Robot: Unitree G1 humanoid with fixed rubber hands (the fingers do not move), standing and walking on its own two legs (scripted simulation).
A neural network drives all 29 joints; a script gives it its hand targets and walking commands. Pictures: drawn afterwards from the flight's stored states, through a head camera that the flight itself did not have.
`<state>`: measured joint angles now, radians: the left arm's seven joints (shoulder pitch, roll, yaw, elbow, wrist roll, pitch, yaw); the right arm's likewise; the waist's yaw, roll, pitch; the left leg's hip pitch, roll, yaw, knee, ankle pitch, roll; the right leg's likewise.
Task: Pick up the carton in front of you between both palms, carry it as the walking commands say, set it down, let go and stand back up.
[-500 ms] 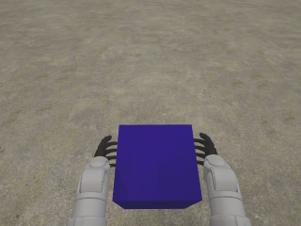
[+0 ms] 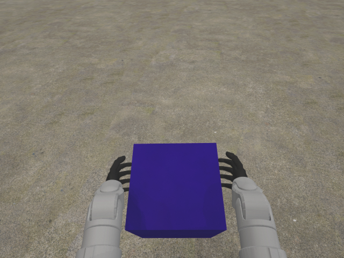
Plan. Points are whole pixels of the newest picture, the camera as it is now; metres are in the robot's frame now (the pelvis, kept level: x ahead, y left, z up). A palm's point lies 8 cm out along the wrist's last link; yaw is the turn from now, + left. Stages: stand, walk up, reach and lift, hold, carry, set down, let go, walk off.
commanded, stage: hold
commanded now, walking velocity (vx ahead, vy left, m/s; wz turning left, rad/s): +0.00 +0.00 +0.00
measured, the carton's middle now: (175, 195) +0.32 +0.00 -0.07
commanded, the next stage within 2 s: set down in 0.32 s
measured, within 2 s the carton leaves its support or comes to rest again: neither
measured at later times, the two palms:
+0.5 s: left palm (128, 183) +0.29 +0.12 +0.04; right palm (249, 173) +0.32 -0.18 +0.04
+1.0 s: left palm (142, 196) +0.37 +0.11 -0.16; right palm (231, 199) +0.35 -0.18 -0.16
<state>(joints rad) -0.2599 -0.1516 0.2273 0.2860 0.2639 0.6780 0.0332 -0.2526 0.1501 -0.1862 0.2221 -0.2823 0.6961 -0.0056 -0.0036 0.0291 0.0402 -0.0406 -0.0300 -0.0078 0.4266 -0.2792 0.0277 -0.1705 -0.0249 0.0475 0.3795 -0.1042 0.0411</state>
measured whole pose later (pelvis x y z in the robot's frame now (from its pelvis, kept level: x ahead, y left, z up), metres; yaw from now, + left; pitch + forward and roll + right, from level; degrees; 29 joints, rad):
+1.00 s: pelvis -0.04 -0.02 -0.08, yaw +3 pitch +29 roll +1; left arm -0.68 -0.11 0.36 0.58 0.26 0.20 0.06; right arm -0.62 0.20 -0.48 0.41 -0.30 0.20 -0.09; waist -0.06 0.04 0.04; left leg -1.08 -0.09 -0.08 0.98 -0.39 -0.01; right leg -1.18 0.02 0.10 0.89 -0.20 0.04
